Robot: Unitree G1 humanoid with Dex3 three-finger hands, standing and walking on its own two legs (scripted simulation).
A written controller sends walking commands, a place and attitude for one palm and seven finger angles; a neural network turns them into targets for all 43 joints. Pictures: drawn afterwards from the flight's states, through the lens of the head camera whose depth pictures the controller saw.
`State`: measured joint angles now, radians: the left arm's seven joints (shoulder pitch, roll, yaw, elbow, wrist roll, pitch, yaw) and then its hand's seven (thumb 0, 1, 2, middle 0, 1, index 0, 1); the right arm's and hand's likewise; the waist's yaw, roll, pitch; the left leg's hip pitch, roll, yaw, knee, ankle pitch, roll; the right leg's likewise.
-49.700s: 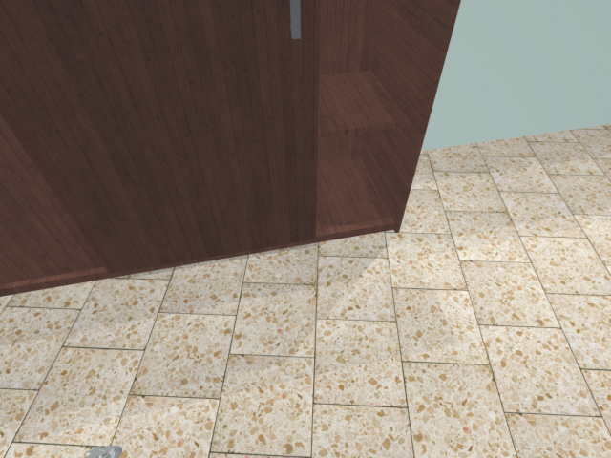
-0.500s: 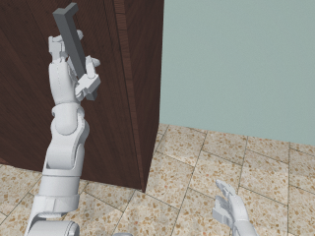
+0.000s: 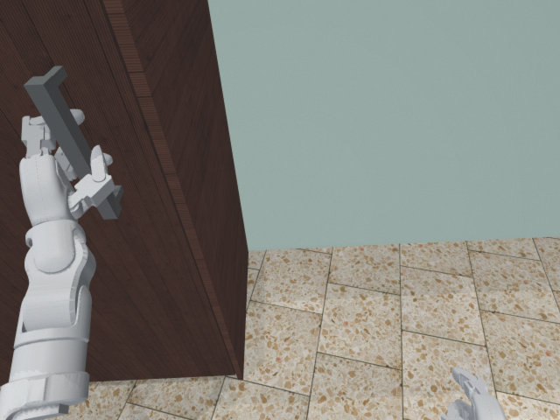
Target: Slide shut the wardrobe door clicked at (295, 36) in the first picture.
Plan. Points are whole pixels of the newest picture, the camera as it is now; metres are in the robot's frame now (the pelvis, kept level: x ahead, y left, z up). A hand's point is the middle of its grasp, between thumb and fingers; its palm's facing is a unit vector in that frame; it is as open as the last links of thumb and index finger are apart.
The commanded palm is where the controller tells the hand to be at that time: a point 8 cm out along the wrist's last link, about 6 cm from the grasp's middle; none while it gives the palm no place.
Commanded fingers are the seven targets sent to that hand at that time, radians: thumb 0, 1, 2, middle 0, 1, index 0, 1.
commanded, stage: stop walking and hold the door there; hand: left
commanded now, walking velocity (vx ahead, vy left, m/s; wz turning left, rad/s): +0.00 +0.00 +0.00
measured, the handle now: (87, 149) +0.39 +0.27 +0.22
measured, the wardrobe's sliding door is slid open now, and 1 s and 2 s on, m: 0.00 0.00 0.00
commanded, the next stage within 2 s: loosen the grip on the handle in 0.68 s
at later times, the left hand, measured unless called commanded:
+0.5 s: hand (101, 178) +0.35 +0.23 +0.21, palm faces +0.33 -0.94 -0.09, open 7.1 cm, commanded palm +0.32 +0.25 +0.20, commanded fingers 0.00 0.90 0.90 -0.45 -1.40 -0.45 -1.40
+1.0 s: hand (84, 172) +0.35 +0.25 +0.22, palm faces +0.41 -0.91 +0.01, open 9.4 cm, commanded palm +0.32 +0.27 +0.21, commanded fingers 0.00 -0.55 0.20 -0.42 -1.37 -0.42 -1.37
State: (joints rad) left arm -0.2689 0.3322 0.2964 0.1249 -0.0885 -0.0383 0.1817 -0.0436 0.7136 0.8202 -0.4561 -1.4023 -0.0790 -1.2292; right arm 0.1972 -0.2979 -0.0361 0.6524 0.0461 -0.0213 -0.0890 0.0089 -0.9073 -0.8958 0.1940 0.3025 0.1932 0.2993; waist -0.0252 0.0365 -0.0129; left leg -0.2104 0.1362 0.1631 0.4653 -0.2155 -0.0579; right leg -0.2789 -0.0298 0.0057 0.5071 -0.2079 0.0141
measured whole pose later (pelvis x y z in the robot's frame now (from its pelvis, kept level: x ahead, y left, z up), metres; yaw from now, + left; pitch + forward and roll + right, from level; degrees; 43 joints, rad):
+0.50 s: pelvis +0.00 +0.05 +0.00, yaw -1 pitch -1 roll +1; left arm -0.28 0.25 0.19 0.05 -0.08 -0.06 0.19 -0.04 0.71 0.82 -0.46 -1.40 -0.08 -1.25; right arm 0.16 -0.18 0.03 0.68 0.03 -0.03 -0.08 0.01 -0.90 -0.89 0.20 0.30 0.20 0.30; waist 0.02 0.02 0.01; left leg -0.21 0.08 0.22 0.49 -0.25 0.00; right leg -0.27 -0.08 0.06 0.49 -0.19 0.08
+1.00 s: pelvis -0.02 +0.01 +0.00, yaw +4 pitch -1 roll +1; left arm -0.53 0.25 0.27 0.36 -0.07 -0.09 0.12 0.00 0.25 0.59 -0.54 -1.41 -0.25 -1.29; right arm 0.23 -0.20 -0.01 0.71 0.04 -0.17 -0.02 0.01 -0.90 -0.89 0.20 0.30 0.20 0.30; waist 0.04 -0.02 -0.01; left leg -0.26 0.09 0.10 0.46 -0.17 -0.05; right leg -0.29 -0.07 -0.05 0.49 -0.18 0.02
